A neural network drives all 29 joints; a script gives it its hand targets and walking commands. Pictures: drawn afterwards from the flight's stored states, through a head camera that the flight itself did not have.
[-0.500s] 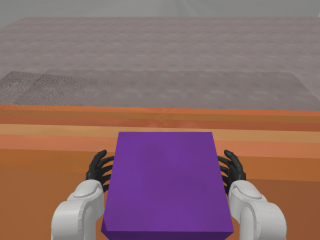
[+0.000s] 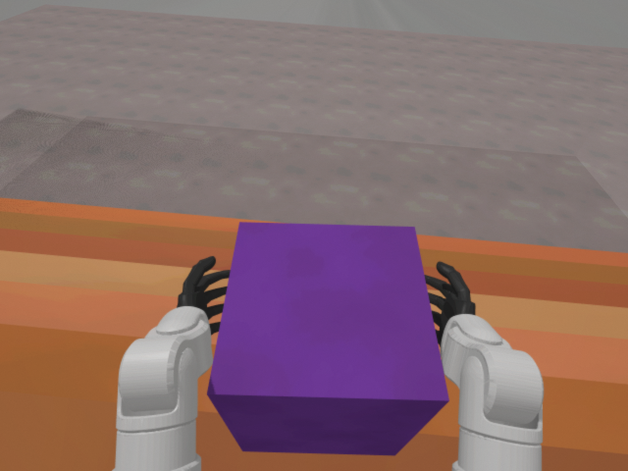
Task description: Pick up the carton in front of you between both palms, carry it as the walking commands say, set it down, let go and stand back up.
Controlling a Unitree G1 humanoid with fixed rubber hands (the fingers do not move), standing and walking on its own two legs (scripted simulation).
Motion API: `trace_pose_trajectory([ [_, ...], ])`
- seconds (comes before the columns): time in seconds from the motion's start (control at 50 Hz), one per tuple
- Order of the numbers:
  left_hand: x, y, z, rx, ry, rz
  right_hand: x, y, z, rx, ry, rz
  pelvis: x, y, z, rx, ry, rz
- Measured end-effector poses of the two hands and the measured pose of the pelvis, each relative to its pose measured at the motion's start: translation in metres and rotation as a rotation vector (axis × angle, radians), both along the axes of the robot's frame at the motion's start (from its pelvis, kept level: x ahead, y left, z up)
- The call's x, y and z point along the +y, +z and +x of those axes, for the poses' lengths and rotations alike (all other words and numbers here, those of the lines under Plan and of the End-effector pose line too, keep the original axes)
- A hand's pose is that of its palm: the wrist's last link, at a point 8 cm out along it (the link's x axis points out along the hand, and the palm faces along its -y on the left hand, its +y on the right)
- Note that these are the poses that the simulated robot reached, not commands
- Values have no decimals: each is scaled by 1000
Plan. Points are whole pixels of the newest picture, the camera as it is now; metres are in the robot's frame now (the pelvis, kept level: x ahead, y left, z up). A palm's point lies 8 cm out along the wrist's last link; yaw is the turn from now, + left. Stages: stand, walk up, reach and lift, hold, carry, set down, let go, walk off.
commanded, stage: carry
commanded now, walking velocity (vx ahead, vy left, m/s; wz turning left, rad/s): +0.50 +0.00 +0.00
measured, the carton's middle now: (322, 346) +0.29 +0.00 +0.05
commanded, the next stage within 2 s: none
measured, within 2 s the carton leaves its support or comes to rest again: neither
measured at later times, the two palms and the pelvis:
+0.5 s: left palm (237, 149) +0.65 +0.17 +0.11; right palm (394, 154) +0.68 -0.13 +0.11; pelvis +0.32 +0.00 +0.00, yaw +1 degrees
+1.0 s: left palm (263, 118) +1.01 +0.16 +0.00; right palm (373, 128) +0.99 -0.14 +0.00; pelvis +0.68 +0.03 -0.14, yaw +0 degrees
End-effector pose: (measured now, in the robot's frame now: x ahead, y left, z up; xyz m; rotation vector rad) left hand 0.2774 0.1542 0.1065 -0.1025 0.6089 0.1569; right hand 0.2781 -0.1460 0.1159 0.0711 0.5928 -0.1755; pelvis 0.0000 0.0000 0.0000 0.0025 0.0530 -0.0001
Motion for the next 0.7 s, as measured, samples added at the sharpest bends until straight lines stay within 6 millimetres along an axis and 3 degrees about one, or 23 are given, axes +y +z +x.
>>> trace_pose_trajectory([
  [0.08, -1, -20, 64, 101, -48, -10, 0, -20, 48, 102, -57, -1, 13, 7, 40, 10, -3, -9],
  [0.16, -2, -18, 120, 117, -31, -51, -1, -19, 99, 113, -87, 28, 21, 20, 81, 24, 0, -25],
  [0.36, 11, 8, 276, -1, 32, -6, 10, 8, 278, -3, -11, 31, 14, 21, 211, 40, 27, -18],
  [0.48, 12, 8, 365, -44, 82, 27, 12, -4, 385, -43, 60, 46, -2, -3, 304, 21, 27, -10],
  [0.6, 15, -13, 422, 52, 126, -10, 16, -23, 450, 54, 58, 74, -14, 7, 374, 36, 16, 1],
  [0.7, 10, -8, 490, 21, 104, -18, 11, -18, 509, 22, 36, 75, -13, 10, 435, 43, 16, 9],
])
